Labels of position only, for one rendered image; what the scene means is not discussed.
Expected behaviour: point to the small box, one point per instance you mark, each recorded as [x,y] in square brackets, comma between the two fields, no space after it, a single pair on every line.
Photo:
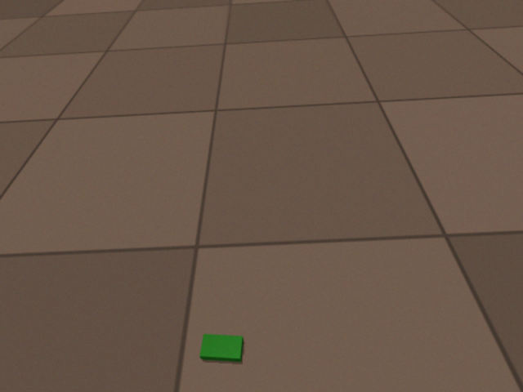
[222,348]

